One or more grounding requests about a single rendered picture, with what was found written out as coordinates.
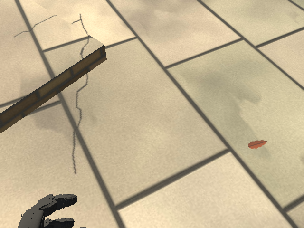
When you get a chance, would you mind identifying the left robot hand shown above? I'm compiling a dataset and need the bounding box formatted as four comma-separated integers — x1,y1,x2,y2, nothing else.
17,194,86,228

